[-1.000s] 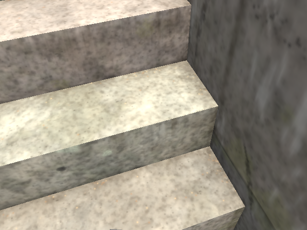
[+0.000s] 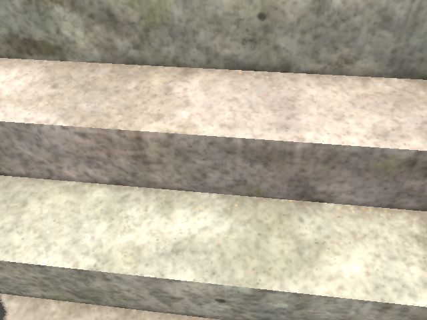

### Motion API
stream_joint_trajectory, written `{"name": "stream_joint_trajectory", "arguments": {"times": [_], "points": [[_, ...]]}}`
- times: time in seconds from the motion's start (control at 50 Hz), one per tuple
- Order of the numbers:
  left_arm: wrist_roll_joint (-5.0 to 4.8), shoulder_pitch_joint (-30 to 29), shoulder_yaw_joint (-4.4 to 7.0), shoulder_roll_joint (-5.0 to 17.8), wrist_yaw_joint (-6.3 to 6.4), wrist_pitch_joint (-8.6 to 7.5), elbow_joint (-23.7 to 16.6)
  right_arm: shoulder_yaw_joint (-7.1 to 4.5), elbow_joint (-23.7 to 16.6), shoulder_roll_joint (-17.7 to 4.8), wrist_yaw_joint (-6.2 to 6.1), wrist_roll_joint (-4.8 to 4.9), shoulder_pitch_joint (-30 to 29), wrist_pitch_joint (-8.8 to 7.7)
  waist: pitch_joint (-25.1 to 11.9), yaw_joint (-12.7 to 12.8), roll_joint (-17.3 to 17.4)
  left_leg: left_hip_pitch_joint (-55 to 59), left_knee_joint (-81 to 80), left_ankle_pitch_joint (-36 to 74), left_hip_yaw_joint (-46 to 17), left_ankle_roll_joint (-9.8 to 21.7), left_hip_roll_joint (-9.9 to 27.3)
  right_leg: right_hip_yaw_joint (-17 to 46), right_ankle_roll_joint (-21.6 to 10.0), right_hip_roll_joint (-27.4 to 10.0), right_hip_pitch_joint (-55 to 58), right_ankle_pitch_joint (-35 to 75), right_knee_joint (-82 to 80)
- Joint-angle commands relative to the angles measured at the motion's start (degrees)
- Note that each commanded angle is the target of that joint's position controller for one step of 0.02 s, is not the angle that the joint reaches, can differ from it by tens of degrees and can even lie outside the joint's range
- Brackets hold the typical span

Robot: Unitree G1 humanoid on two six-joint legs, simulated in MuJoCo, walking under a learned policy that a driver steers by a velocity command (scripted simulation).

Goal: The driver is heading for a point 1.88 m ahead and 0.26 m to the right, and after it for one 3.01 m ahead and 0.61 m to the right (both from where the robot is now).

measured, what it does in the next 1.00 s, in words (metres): climbs: right foot 0.21 m higher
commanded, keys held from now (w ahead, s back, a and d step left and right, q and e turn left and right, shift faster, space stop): no key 0.18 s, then w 0.82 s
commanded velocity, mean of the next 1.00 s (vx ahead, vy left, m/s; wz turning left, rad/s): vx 0.29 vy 0.00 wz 0.02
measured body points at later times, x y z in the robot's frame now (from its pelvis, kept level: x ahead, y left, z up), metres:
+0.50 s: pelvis +0.09 +0.03 +0.02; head +0.10 +0.01 +0.47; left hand +0.16 +0.26 -0.12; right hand +0.04 -0.24 -0.13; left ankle +0.01 +0.15 -0.72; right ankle -0.01 -0.11 -0.61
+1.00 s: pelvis +0.25 -0.04 +0.19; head +0.25 -0.04 +0.64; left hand +0.18 +0.14 +0.03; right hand +0.41 -0.28 +0.08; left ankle +0.28 +0.11 -0.25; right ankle +0.27 -0.13 -0.51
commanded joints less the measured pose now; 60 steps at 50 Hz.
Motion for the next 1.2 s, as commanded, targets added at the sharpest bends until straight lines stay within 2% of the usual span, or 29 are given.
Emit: {"name": "stream_joint_trajectory", "arguments": {"times": [0.02, 0.18, 0.22, 0.3, 0.38, 0.44, 0.48, 0.54, 0.58, 0.6, 0.62, 0.64, 0.66, 0.68, 0.72, 0.74, 0.76, 0.78, 0.8, 0.82, 0.84, 0.86, 0.9, 0.94, 0.98, 1.06, 1.14, 1.16, 1.2], "points": [[0.36, -3.07, 1.91, 6.51, 0.63, -0.77, -3.84, -1.71, 0.23, -5.34, -1.20, -0.29, 0.85, 0.10, -2.48, -2.02, -5.29, -2.60, -9.61, 4.89, 3.33, 2.42, 0.46, 6.67, -4.32, -3.90, 10.74, 6.29, -13.81], [0.72, 0.83, 2.27, 5.45, 1.00, 0.84, -1.52, -3.15, 4.93, -6.21, -2.04, -0.53, 3.96, 1.61, -4.61, -2.10, -5.29, -0.11, -15.04, 17.72, 4.42, 3.13, 0.62, 2.59, -5.50, -2.94, 20.41, 25.02, -12.99], [0.18, 2.46, 1.70, 4.19, 0.33, 1.60, 0.36, -3.21, 7.57, -5.61, -1.39, -0.27, 7.10, 2.25, -1.94, -2.89, -5.08, 1.08, -18.67, 10.64, 4.61, 2.74, 0.33, 2.63, -4.30, -2.71, 19.05, 12.79, -15.89], [2.08, 6.20, 4.58, 11.30, 1.75, 2.83, 3.16, -4.79, 7.80, -7.77, -2.31, -2.12, 6.98, 1.86, 2.63, -1.35, -9.96, -1.68, -13.36, -6.54, 8.87, 4.74, -2.95, 8.77, -11.27, -7.93, 15.73, -14.40, -23.05], [2.41, -0.56, 4.92, 10.30, 2.59, 4.71, 3.08, -5.54, 9.22, -5.34, -3.99, -2.74, 15.50, -1.03, 3.66, -6.03, -8.23, 12.58, -12.80, 2.94, 8.18, 10.23, -0.64, 8.70, -16.18, -11.04, 1.20, -10.75, -21.25], [4.70, -5.22, 4.38, 4.68, 1.52, 3.79, 0.35, -6.93, 13.37, -10.45, -3.67, -1.69, 27.72, 0.56, 1.19, -10.23, 3.71, 23.75, -26.32, 14.34, -15.32, 21.94, 12.55, -4.65, -8.33, 1.37, -12.12, -0.10, 7.14], [3.71, -4.30, 3.33, 2.58, 1.87, 1.02, 2.08, -6.56, 15.51, -11.77, -2.47, -1.95, 36.06, 1.65, 4.03, -13.61, 11.75, 27.93, -28.02, 34.48, -30.05, 32.78, 26.45, 1.23, -9.34, 3.43, -33.07, -13.77, 56.60], [0.63, -24.03, 3.92, 5.32, 3.43, -1.28, -6.12, -2.10, 22.74, -2.88, -1.60, -6.33, 47.96, 0.36, 4.92, -16.72, 5.67, 51.77, -19.05, 45.99, -21.89, 22.28, 28.72, 9.58, -16.99, 6.15, -87.64, -35.34, 112.16], [1.99, -31.52, 0.46, 0.48, 5.09, -0.02, -14.07, 0.14, 24.75, 2.63, -1.73, -7.16, 45.49, 0.32, -0.70, -10.61, 2.25, 44.94, -20.75, 49.49, -12.44, 15.86, 24.42, 6.76, -19.68, 2.76, -90.66, -42.45, 108.51], [1.46, -25.68, -0.88, -1.34, 5.41, 1.79, -16.05, 0.06, 21.40, 0.58, -0.64, -8.21, 32.28, 0.36, -0.09, -2.38, -2.19, 27.10, -27.16, 38.95, -5.29, 13.62, 21.38, 5.77, -19.78, 0.08, -78.17, -38.27, 96.36], [1.08, -19.01, -0.37, 1.05, 5.50, 3.84, -17.95, -0.36, 15.23, -4.44, 1.14, -8.11, 12.92, 0.14, -0.35, 7.49, -7.22, -3.84, -37.99, 23.83, 3.50, 10.85, 14.10, 3.83, -19.68, -2.76, -47.49, -20.71, 67.70], [1.42, -27.42, 0.49, 6.26, 2.85, 6.10, -21.19, -2.65, 10.18, -14.13, 2.83, -6.99, 8.29, -0.10, -1.71, 9.82, -1.41, -37.44, -53.21, 37.49, 0.59, 16.44, 11.64, -4.90, -13.36, -0.25, -10.22, -4.89, 60.00], [-1.88, -26.29, -0.67, 4.21, 0.75, 7.38, -22.01, -4.92, 12.34, -21.39, 3.40, -6.63, 9.08, 0.13, -2.04, 13.67, 8.84, -39.81, -52.70, 70.09, 0.39, 21.19, 14.33, -9.84, -7.34, 5.17, -2.90, -1.29, 64.91], [-3.37, -14.37, -0.70, 4.15, -0.58, 8.42, -17.62, -6.04, 12.65, -23.36, 3.61, -5.54, 8.29, -0.53, -5.59, 18.50, 12.00, -26.13, -43.12, 110.40, 4.87, 20.44, 17.33, -12.98, -6.65, 8.06, -5.65, 2.46, 66.67], [-1.59, -3.93, 1.17, 11.25, -0.15, 10.63, -11.28, -6.41, 12.64, -19.07, 3.75, -3.57, 11.59, -2.24, -14.50, 15.81, 6.39, 10.43, -20.19, 129.91, 8.51, 19.39, 16.17, -15.12, -7.55, 10.08, -14.45, 7.92, 26.10], [-0.54, 1.80, 1.82, 9.03, 9.35, 4.10, 1.28, -5.32, 10.30, -11.81, -3.26, 4.46, 24.70, -5.63, -26.64, 3.90, 2.70, 15.31, -7.12, 114.32, 9.76, 13.28, 9.32, -10.19, -8.74, 11.54, 9.70, -5.45, 23.87], [-3.04, 1.82, 2.05, 8.09, 12.19, 2.41, 5.00, -4.20, 11.97, -7.82, -4.66, 2.82, 30.99, -5.98, -27.69, -0.60, 0.46, 6.78, 4.23, 89.23, 6.14, 12.29, 6.04, 4.10, -11.07, 7.38, 13.53, -17.40, 15.89], [-1.70, 2.79, 3.51, 10.86, 13.90, 2.85, 9.13, -3.15, 11.31, -2.44, -4.95, -0.50, 27.43, -6.27, -24.91, -0.32, -17.20, -2.08, 29.05, 36.69, 5.55, 11.40, -2.68, 24.80, -15.18, -2.43, 10.71, -26.87, 2.54], [1.29, 4.74, 4.29, 10.91, 14.00, 2.51, 12.56, -0.89, 7.94, 7.38, -4.54, -3.35, 18.36, -7.39, -14.60, 2.47, -14.54, -14.09, 58.08, 23.69, -3.19, 9.99, -8.22, 25.14, -17.23, -4.35, 5.99, -4.50, 1.69], [4.38, 18.07, 1.66, 8.42, 6.12, 3.29, 12.13, -1.90, 11.07, 6.58, 1.06, 0.80, 19.84, 0.22, -6.85, 4.75, -21.96, -37.80, 67.44, 31.12, -15.42, 17.46, -6.12, 29.06, -14.23, -8.12, -0.77, -13.57, -6.19], [2.15, 12.34, 1.47, 3.75, 2.51, 2.58, 13.64, -3.08, 9.09, 0.91, 1.37, -0.47, 16.26, 1.40, 0.03, 3.79, -13.43, -46.83, 73.08, 27.23, -12.23, 18.01, -6.09, 34.61, -17.76, -8.50, -5.95, -17.80, -7.91], [0.65, 3.87, 0.65, 0.87, 0.73, 1.60, 12.44, -2.97, 7.38, 0.77, -0.41, -1.52, 12.55, 1.65, -0.35, -0.19, -4.80, -49.51, 75.66, 26.46, -12.21, 19.27, -5.54, 31.68, -18.43, -6.82, -8.75, -18.26, -7.14], [0.87, -6.67, -0.22, -2.56, 1.35, -0.05, 14.51, -1.44, 6.43, 1.36, -2.08, -2.76, 12.47, 1.65, -5.13, -7.24, -1.24, -49.91, 73.35, 22.72, -6.79, 17.16, -2.28, 25.25, -16.44, -4.99, -12.15, -17.88, -11.51], [2.71, -6.26, -0.96, -3.64, 0.77, -1.70, 16.39, -1.27, 6.12, -0.72, -3.94, -2.43, 10.77, 2.53, -5.40, -8.55, -1.35, -51.66, 74.46, 24.48, -2.75, 14.24, -0.06, 22.97, -16.12, -7.02, -16.35, -15.21, -15.45], [3.93, -1.04, 0.04, 0.01, 0.85, -2.47, 18.11, -0.24, 3.64, 0.18, -3.77, -1.88, 3.75, 3.18, -4.40, -6.02, -6.73, -56.16, 85.69, 17.35, 2.82, 13.78, 0.69, 21.11, -17.51, -8.25, -14.76, -16.04, -18.12], [6.16, 15.84, -1.49, -1.64, 1.93, -2.83, 27.47, 2.69, -0.59, 2.73, -3.98, -3.28, -4.23, 2.50, -1.70, -1.93, -5.49, -79.50, 94.26, 13.66, 0.53, 18.80, 3.87, 23.52, -15.85, -11.44, 4.07, -13.14, -17.59], [7.38, 24.28, -1.17, 2.22, 2.03, -3.04, 27.84, 2.75, -5.95, 0.12, -3.30, -2.50, -17.83, 2.40, -3.20, 2.89, -8.84, -74.67, 76.44, 20.16, 11.16, 15.56, 9.93, 18.11, -15.00, -11.05, 2.39, -7.97, -23.50], [7.12, 25.90, -1.17, 1.34, 2.05, -2.89, 28.35, 2.97, -6.47, 1.45, -3.41, -2.62, -20.16, 3.30, -3.17, 3.32, -11.75, -74.46, 71.84, 19.17, 12.19, 14.93, 10.65, 16.76, -15.39, -11.62, 3.54, -4.80, -25.50], [3.26, 22.03, -1.06, 2.14, 0.58, -1.40, 27.69, 4.09, -10.25, 3.70, -2.19, -2.65, -29.69, 5.99, -2.74, 2.94, -13.20, -49.98, 54.84, -3.30, 16.78, 15.06, 8.86, 13.51, -18.79, -15.68, -12.85, -1.38, -36.54]]}}
Keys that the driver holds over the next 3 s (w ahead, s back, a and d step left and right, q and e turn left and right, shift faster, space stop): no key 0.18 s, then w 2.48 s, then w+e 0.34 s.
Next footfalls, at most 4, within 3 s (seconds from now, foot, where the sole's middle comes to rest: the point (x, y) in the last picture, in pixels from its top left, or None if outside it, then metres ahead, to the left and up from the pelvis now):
0.76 right None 0.31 -0.13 -0.55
1.30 left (187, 242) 0.53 0.12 -0.35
1.80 right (272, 112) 0.75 -0.07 -0.14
2.28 left None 1.07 0.15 0.06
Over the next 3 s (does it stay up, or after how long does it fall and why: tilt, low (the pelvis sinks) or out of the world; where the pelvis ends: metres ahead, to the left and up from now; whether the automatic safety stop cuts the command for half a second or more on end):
stays up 1.26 0.01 0.83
